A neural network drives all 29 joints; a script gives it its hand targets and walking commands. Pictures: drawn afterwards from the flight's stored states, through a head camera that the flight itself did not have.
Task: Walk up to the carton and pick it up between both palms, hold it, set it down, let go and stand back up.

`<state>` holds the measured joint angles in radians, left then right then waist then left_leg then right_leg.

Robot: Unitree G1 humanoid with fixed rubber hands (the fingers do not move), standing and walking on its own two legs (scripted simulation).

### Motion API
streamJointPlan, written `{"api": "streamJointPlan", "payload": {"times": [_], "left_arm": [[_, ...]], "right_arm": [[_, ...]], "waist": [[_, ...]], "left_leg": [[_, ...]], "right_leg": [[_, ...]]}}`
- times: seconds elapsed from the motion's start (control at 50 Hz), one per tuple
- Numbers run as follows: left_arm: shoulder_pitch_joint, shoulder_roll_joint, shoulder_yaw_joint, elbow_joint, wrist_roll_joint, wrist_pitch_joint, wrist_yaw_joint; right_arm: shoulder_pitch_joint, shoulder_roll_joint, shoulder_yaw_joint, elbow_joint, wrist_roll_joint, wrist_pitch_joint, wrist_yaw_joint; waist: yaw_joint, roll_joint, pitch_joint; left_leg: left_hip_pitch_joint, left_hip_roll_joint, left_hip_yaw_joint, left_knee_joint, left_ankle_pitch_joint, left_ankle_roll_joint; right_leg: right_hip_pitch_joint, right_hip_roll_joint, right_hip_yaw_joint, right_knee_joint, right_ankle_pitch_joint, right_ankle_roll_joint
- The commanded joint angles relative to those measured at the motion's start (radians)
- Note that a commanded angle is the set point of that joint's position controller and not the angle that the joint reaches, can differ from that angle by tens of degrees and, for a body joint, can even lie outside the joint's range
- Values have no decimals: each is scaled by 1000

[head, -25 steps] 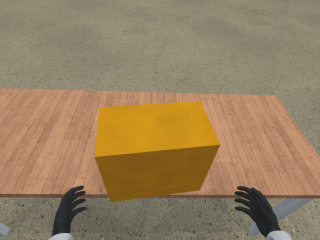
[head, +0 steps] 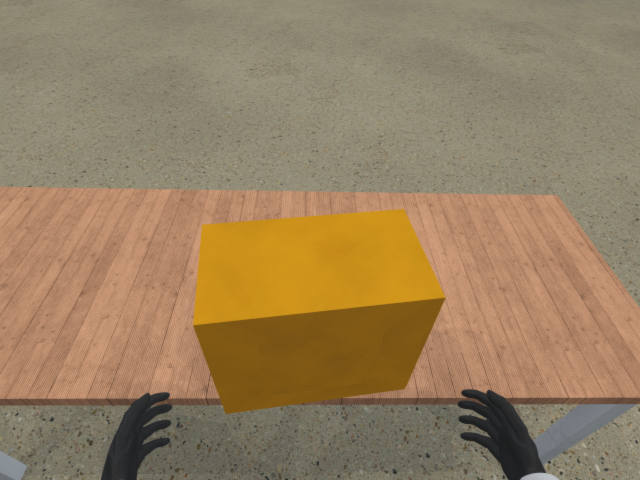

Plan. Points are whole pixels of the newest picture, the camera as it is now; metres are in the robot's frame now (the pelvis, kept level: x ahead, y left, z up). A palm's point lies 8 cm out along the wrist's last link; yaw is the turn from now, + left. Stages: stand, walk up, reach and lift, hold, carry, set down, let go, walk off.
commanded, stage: set down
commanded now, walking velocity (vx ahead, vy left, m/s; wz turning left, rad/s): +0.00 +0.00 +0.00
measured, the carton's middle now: (312, 314) +0.36 +0.02 -0.02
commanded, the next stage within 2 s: let go in 0.92 s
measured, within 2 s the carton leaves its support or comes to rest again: neither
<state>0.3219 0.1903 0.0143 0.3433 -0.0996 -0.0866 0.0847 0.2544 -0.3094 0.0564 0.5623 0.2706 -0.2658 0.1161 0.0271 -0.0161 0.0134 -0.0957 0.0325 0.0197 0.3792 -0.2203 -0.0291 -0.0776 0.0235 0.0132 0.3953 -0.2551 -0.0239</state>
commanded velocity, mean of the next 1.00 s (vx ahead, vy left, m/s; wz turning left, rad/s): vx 0.00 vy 0.00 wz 0.00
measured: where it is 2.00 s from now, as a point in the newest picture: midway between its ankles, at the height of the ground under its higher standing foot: outside the picture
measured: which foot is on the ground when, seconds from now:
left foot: down 0.00-1.00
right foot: down 0.00-1.00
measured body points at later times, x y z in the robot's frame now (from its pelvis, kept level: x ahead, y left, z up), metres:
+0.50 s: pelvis +0.00 +0.01 +0.00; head -0.01 +0.02 +0.45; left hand +0.16 +0.24 -0.06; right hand +0.18 -0.22 -0.06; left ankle -0.01 +0.14 -0.74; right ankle -0.02 -0.10 -0.74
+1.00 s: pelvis -0.01 +0.01 +0.00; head -0.01 +0.02 +0.45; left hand +0.16 +0.24 -0.08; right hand +0.16 -0.22 -0.08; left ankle -0.01 +0.14 -0.74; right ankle -0.02 -0.10 -0.74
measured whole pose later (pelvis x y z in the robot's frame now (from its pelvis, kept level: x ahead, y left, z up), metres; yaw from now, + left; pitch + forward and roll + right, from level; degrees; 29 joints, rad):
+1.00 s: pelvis -0.01 +0.01 +0.00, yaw +0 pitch -5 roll +0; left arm 0.23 0.20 0.00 0.46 -0.02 0.12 0.04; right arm 0.19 -0.21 0.00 0.69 0.04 -0.16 0.05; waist 0.01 -0.01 0.06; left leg -0.09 0.02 0.03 0.39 -0.22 -0.01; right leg -0.06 0.01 0.02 0.39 -0.24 -0.01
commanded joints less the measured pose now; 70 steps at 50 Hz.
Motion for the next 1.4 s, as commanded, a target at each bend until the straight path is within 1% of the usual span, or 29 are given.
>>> {"api": "streamJointPlan", "payload": {"times": [0.0,0.02,0.08,0.18,0.26,0.28,0.34,0.36,0.4,0.42,0.46,0.48,0.5,0.58,0.6,0.64,0.66,0.68,0.76,0.8,0.84,0.96,0.98,1.04,1.12,1.14,1.24,1.36,1.38], "left_arm": [[-60,89,32,-170,15,-25,0],[-54,91,33,-152,20,-17,-4],[-55,92,31,-151,24,4,-10],[-56,88,27,-154,37,27,-11],[-56,88,27,-135,45,49,-17],[-59,87,26,-149,45,51,-15],[-69,90,28,-119,49,70,-24],[-72,85,23,-140,47,69,-20],[-74,88,22,-129,48,80,-23],[-82,89,21,-116,51,85,-26],[-83,90,22,-131,51,89,-26],[-85,92,22,-97,53,98,-32],[-94,92,19,-109,53,99,-32],[-102,94,22,-84,58,115,-37],[-104,95,22,-99,56,116,-35],[-115,95,20,-69,62,127,-39],[-117,97,21,-90,61,126,-36],[-120,99,21,-62,62,133,-41],[-139,98,21,-41,71,151,-44],[-154,105,22,-57,69,154,-44],[-160,106,21,-45,74,160,-44],[-185,105,20,-13,83,177,-48],[-187,103,19,-21,84,178,-47],[-190,105,22,12,89,186,-53],[-207,105,25,2,91,185,-52],[-205,106,27,18,93,188,-55],[-215,109,32,29,98,188,-59],[-218,112,34,36,100,181,-60],[-138,289,97,164,135,122,-58]], "right_arm": [[-87,-141,-66,-134,-17,-31,-6],[-80,-134,-66,-119,-28,-26,-9],[-80,-123,-70,-117,-48,-13,-17],[-80,-111,-81,-96,-78,2,-23],[-83,-99,-79,-88,-100,14,-29],[-85,-98,-81,-93,-102,14,-29],[-90,-80,-81,-74,-125,29,-37],[-95,-87,-87,-89,-126,27,-35],[-96,-76,-83,-81,-133,32,-38],[-100,-73,-84,-67,-141,38,-41],[-100,-75,-90,-73,-148,38,-42],[-101,-64,-87,-54,-158,44,-47],[-109,-66,-89,-64,-159,43,-48],[-117,-57,-91,-43,-176,52,-54],[-122,-60,-94,-52,-174,50,-54],[-125,-50,-91,-27,-185,57,-59],[-129,-56,-96,-40,-184,55,-57],[-128,-49,-92,-26,-192,59,-60],[-139,-40,-94,-6,-209,67,-65],[-145,-37,-96,-11,-212,66,-68],[-149,-33,-96,-2,-219,68,-70],[-155,-17,-94,18,-240,69,-77],[-157,-21,-96,12,-241,66,-77],[-153,-12,-92,33,-250,67,-82],[-166,-10,-98,28,-259,59,-84],[-162,-6,-98,41,-265,60,-87],[-164,-3,-101,57,-277,52,-92],[-168,-5,-104,74,-278,35,-94],[-75,-199,-146,127,-321,120,-122]], "waist": [[0,-9,-34],[-3,-11,-26],[-7,-9,-22],[-6,15,-20],[-8,10,-20],[-4,12,-23],[-10,7,-12],[-7,13,-23],[-6,16,-21],[-12,19,-12],[-9,19,-28],[-12,13,-13],[-11,14,-24],[-14,9,-15],[-10,11,-26],[-15,15,-9],[-11,15,-25],[-15,6,-12],[-16,14,-5],[-15,10,-17],[-15,19,-19],[-23,20,-8],[-21,21,-13],[-22,14,-12],[-21,12,-26],[-24,10,-21],[-24,5,-31],[-24,13,-55],[2,2,-111]], "left_leg": [[107,-43,15,-30,247,15],[108,-44,15,-27,247,15],[114,-45,17,-32,249,14],[120,-44,15,-33,275,6],[120,-44,12,-34,280,5],[123,-44,12,-35,286,4],[116,-45,12,-37,270,6],[122,-42,11,-39,278,4],[123,-43,13,-36,284,2],[122,-43,13,-37,278,1],[128,-41,13,-38,288,-1],[121,-43,15,-35,277,0],[122,-42,16,-37,275,0],[122,-41,19,-40,264,1],[128,-39,20,-39,274,0],[119,-41,22,-38,261,-1],[124,-38,22,-38,267,-2],[120,-40,25,-37,258,1],[113,-38,28,-39,234,2],[110,-39,31,-36,230,3],[107,-38,33,-34,225,2],[93,-36,39,-32,193,7],[95,-35,39,-32,198,7],[90,-38,44,-28,189,11],[90,-35,47,-26,182,12],[87,-36,49,-25,177,13],[92,-35,52,-19,183,13],[104,-34,53,-8,221,11],[-29,63,-56,46,280,29]], "right_leg": [[-122,-10,-1,-125,220,4],[-121,-11,-2,-128,218,3],[-114,-11,-6,-135,219,3],[-107,-6,-14,-137,232,0],[-101,-4,-20,-140,230,-1],[-99,-2,-24,-138,232,-2],[-100,-5,-21,-144,214,0],[-101,-2,-27,-139,218,-2],[-101,-1,-28,-139,219,-4],[-101,-3,-26,-141,214,-4],[-97,1,-32,-136,221,-4],[-99,-3,-28,-139,211,-2],[-96,-2,-30,-137,210,-4],[-99,-1,-33,-134,197,-3],[-97,2,-37,-131,203,-3],[-100,-1,-34,-132,190,-4],[-98,3,-39,-127,194,-4],[-102,0,-34,-129,190,-2],[-108,-2,-34,-125,170,-2],[-104,-4,-33,-119,170,-1],[-104,-4,-34,-115,167,0],[-118,-8,-31,-110,148,1],[-117,-7,-33,-107,153,0],[-117,-12,-29,-105,152,4],[-126,-11,-35,-97,149,5],[-128,-12,-33,-98,146,7],[-130,-13,-33,-94,160,11],[-127,-10,-34,-84,201,15],[-37,-102,56,-13,248,-2]]}}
